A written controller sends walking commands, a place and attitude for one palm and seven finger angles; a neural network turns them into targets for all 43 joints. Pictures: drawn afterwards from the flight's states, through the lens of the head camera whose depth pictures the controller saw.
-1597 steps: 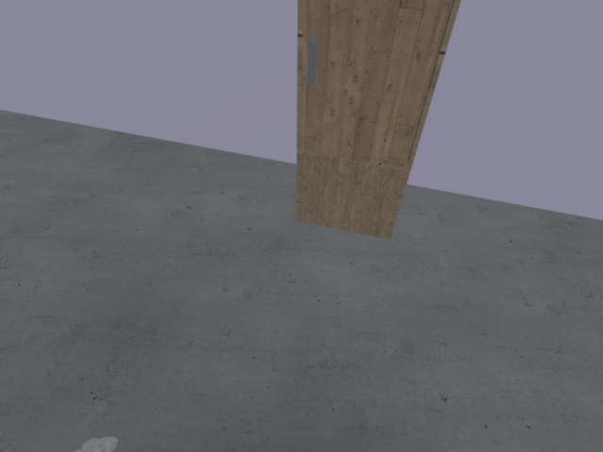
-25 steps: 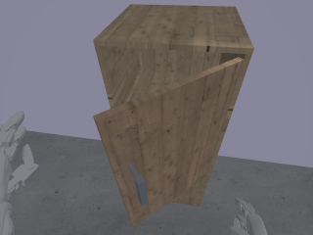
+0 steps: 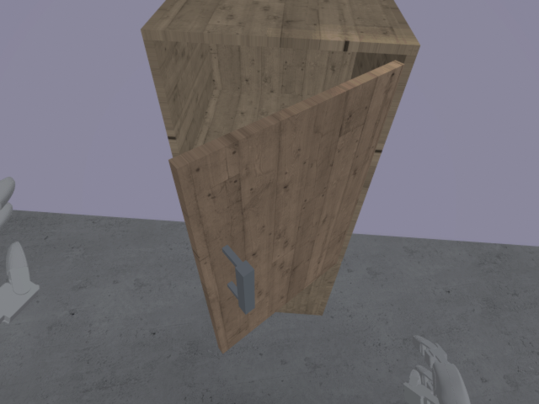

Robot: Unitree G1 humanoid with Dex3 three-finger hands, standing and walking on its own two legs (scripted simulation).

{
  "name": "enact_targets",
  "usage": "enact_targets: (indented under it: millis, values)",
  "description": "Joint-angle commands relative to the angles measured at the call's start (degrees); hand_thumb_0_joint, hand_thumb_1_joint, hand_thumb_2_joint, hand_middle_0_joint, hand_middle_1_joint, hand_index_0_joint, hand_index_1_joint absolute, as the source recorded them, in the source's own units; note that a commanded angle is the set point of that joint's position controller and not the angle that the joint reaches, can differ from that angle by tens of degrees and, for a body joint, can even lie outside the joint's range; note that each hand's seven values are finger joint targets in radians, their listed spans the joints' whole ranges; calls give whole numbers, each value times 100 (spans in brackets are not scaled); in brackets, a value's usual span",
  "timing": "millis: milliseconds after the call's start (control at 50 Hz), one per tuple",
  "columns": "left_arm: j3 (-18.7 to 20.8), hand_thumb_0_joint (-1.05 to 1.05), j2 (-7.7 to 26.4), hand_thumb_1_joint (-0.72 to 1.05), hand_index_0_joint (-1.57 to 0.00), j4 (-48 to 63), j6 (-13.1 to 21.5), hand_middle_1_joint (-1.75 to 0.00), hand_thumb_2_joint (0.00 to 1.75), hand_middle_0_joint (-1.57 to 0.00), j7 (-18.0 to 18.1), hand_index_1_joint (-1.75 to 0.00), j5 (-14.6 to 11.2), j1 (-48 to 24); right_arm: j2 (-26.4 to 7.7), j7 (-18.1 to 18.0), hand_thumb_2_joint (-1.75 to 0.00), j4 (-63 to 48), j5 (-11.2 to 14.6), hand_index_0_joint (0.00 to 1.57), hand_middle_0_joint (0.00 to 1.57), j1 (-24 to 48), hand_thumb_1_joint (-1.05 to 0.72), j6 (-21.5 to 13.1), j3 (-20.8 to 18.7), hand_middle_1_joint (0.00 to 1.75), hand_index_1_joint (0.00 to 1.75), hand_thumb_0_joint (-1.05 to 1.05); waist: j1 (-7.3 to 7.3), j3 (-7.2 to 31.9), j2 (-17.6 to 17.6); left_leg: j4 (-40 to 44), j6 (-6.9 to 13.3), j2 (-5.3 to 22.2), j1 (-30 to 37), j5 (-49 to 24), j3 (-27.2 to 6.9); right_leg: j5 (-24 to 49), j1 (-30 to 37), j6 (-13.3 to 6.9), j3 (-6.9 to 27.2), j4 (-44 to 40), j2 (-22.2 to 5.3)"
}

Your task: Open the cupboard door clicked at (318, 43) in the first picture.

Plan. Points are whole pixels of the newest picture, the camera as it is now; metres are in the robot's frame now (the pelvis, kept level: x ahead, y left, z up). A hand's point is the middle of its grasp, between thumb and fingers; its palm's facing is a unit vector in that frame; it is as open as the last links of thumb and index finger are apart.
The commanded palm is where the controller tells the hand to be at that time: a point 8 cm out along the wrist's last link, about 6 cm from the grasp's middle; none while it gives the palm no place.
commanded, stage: step back with the hand held close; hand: left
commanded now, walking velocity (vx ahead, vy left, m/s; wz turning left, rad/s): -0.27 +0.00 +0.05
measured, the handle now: (238, 280) +0.30 +0.07 +0.01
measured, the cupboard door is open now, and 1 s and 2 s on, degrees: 43 43 43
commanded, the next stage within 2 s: stop stepping back and stand still in 0.60 s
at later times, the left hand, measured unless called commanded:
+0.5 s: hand out of the picture +0.10 +0.30 +0.16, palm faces +0.48 -0.76 -0.44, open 7.4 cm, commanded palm +0.02 +0.33 +0.18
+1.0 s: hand out of the picture +0.01 +0.27 +0.17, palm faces +0.42 -0.82 -0.39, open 7.4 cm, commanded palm -0.04 +0.30 +0.18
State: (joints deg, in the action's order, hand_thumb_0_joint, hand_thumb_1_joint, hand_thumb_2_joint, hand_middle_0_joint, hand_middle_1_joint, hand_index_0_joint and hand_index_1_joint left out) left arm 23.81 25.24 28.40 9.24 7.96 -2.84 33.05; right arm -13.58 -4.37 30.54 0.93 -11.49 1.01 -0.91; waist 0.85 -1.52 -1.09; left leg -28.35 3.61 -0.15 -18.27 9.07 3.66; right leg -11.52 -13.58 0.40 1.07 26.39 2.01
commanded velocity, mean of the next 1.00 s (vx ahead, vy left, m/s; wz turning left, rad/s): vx -0.16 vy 0.01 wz -0.01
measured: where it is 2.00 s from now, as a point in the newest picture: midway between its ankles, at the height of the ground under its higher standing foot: outside the picture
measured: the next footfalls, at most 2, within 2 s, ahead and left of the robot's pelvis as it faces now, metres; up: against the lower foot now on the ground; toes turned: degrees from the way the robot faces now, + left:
right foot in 0.80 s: -0.23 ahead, -0.08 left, +0.00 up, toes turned -5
left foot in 0.94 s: -0.06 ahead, +0.09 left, +0.00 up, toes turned -3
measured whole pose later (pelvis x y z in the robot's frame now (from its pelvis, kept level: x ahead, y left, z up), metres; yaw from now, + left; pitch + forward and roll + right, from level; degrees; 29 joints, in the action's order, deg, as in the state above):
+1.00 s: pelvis -0.20 +0.01 -0.01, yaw -4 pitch -2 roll -1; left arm 24.8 24.9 27.2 9.8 8.6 -3.6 29.3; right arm -12.3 -4.1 39.5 0.5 -15.7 -4.2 0.8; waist -0.2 2.9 2.1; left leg -34.4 3.4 -1.5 -22.4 11.0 2.1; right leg -27.3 -2.0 -0.5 -0.7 32.3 1.6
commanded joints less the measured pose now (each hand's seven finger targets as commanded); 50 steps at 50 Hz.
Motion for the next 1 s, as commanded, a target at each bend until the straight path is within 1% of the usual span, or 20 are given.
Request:
enact_targets:
  millis: [0, 100, 180, 240, 280, 320, 360, 380, 400, 420, 480, 600, 700, 740, 780, 820, 860, 900, 940, 980]
  values:
    - [771, 0, 870, 90, -20, 1109, 428, -30, 90, -20, 162, -30, 91, -262, -764, -49, -90, -935, -7, 20, 20, 569, -90, -470, -250, 30, 30, 0, -81, 417, -475, 1282, 176, 786, -1473, 2346, -1115, 5, 1078, 32, 336, 282, -74]
    - [845, 0, 798, 90, -20, 1188, 493, -30, 90, -20, 151, -30, 233, -605, -776, -68, -90, -856, -68, 20, 20, 539, -90, -679, -277, 30, 30, 0, -117, 390, -893, 1775, 401, 1264, -2621, 3572, -1576, -196, 1757, 88, 81, 1406, 213]
    - [835, 0, 815, 90, -20, 1360, 530, -30, 90, -20, 121, -30, 157, -557, -685, -3, -90, -787, -67, 20, 20, 486, -90, -769, -288, 30, 30, 0, -79, 449, -375, 1089, 177, 896, -1976, 3162, -1210, -753, 957, -134, 491, 707, 33]
    - [720, 0, 849, 90, -20, 1387, 522, -30, 90, -20, 170, -30, 108, -564, -611, 71, -90, -593, -135, 20, 20, 369, -90, -724, -332, 30, 30, 0, 4, 267, 543, -1052, -284, 72, -465, 1897, -517, -2135, -1317, -746, 2058, -1121, -1105]
    - [505, 0, 815, 90, -20, 1430, 528, -30, 90, -20, 243, -30, 133, -758, -508, 149, -90, -435, -132, 20, 20, 272, -90, -634, -290, 30, 30, 0, 72, 475, 1115, -2374, -386, -87, 242, 1283, -446, -1417, -1847, -1002, 2147, -1356, -1750]
    - [686, 0, 992, 90, -20, 1372, 514, -30, 90, -20, 283, -30, 135, -832, -425, 120, -90, -449, -133, 20, 20, 401, -90, -578, -216, 30, 30, 0, 43, 315, 1028, -1629, -363, 8, 230, 1370, -470, -439, -1618, -769, 1479, -973, -1457]
    - [742, 0, 1053, 90, -20, 1594, 564, -30, 90, -20, 286, -30, 110, -934, -560, 23, -90, -450, -115, 20, 20, 473, -90, -586, -199, 30, 30, 0, 63, 103, -138, 473, -189, 339, 118, 1154, -933, -500, -1393, -280, 761, 57, -637]
    - [884, 0, 1079, 90, -20, 1717, 646, -30, 90, -20, 294, -30, 137, -843, -710, -22, -90, -544, -128, 20, 20, 568, -90, -652, -230, 30, 30, 0, -17, 270, -1331, 1221, 190, 1207, -639, 1036, -1905, -467, -703, 33, 259, 1203, 14]
    - [1089, 0, 1131, 90, -20, 1696, 693, -30, 90, -20, 281, -30, 144, -729, -590, -10, -90, -521, -177, 20, 20, 570, -90, -773, -283, 30, 30, 0, -52, 781, -1829, 1918, 549, 1955, -1368, 2018, -2561, -1197, 205, 105, 84, 2722, 379]
    - [1196, 0, 1119, 90, -20, 1569, 710, -30, 90, -20, 249, -30, 126, -616, -513, 20, -90, -475, -206, 20, 20, 458, -90, -870, -336, 30, 30, 0, 26, 886, -1547, 2340, 708, 2202, -1828, 2914, -2782, -1446, 504, 94, 266, 3977, 474]
    - [898, 0, 799, 90, -20, 1589, 623, -30, 90, -20, 279, -30, 45, -513, -489, 147, -90, -289, -217, 20, 20, 568, -90, -962, -356, 30, 30, 0, -34, 630, -589, 1599, 662, 1862, -722, 1586, -2043, -1553, -803, 58, 343, 4210, 280]
    - [479, 0, 722, 90, -20, 1904, 468, -30, 90, -20, 269, -30, -57, -655, -473, 212, -90, -115, -212, 20, 20, 548, -90, -1080, -228, 30, 30, 0, -33, 1089, -1301, 2272, 92, 1361, 424, 1693, -1470, -2082, -294, -34, -450, 2291, 440]
    - [905, 0, 1095, 90, -20, 1723, 528, -30, 90, -20, 168, -30, -255, -90, -383, 225, -90, -113, -289, 20, 20, 412, -90, -949, -176, 30, 30, 0, -130, 1556, -1408, 2112, -467, 1051, 1050, 707, -875, -1704, 610, -275, -649, -356, 454]
    - [1220, 0, 1440, 90, -20, 1782, 553, -30, 90, -20, 98, -30, -264, 249, -359, 259, -90, -219, -237, 20, 20, 339, -90, -779, -137, 30, 30, 0, -112, 1433, -790, 912, -643, 393, 1285, 373, -145, -859, 383, -378, -255, -1636, -109]
    - [1443, 0, 1650, 90, -20, 1833, 595, -30, 90, -20, 145, -30, -299, 83, -348, 238, -90, -307, -209, 20, 20, 558, -90, -690, -45, 30, 30, 0, -147, 1079, 393, -1074, -545, 152, 1338, 482, -70, -370, -912, -641, 562, -1829, -1343]
    - [960, 0, 1108, 90, -20, 1491, 373, -30, 90, -20, 100, -30, -250, -58, -440, 188, -90, -350, -66, 20, 20, 545, -90, -773, -141, 30, 30, 0, -125, 719, 1285, -2086, -467, -2, 239, 460, -439, 262, -633, -812, 875, -1228, -1432]
    - [900, 0, 1084, 90, -20, 1230, 273, -30, 90, -20, 157, -30, -193, -341, -370, 98, -90, -278, -17, 20, 20, 590, -90, -798, 7, 30, 30, 0, 17, 358, 734, -1381, -360, 216, -235, 401, -382, 1405, 44, -739, 559, -753, -1332]
    - [696, 0, 971, 90, -20, 798, 265, -30, 90, -20, 176, -30, -99, -1002, -492, 7, -90, -114, 1, 20, 20, 484, -90, -875, -9, 30, 30, 0, 113, 194, 143, -355, -212, 77, 678, -178, -256, 1492, -225, -342, 229, -288, -937]
    - [570, 0, 967, 90, -20, 605, 285, -30, 90, -20, 186, -30, -28, -1454, -662, -70, -90, -129, 21, 20, 20, 419, -90, -957, -100, 30, 30, 0, 99, 352, -207, -113, 116, 436, 1378, -972, -848, 1424, -501, 141, -66, 492, -433]
    - [458, 0, 913, 90, -20, 982, 399, -30, 90, -20, 174, -30, -51, -1467, -541, -48, -90, -127, -59, 20, 20, 406, -90, -1041, -54, 30, 30, 0, 119, 608, -1287, 1395, 554, 1230, 1107, 783, -2804, -1358, -653, 120, -141, 1725, 108]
